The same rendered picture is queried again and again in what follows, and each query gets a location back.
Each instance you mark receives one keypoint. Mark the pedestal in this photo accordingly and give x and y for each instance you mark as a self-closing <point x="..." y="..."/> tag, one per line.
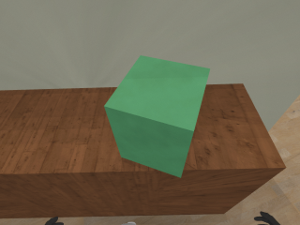
<point x="59" y="157"/>

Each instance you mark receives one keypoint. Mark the robot right hand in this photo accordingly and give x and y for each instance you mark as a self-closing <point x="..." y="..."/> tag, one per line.
<point x="265" y="217"/>

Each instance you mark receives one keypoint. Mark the carton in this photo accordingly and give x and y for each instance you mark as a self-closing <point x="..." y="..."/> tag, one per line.
<point x="153" y="112"/>

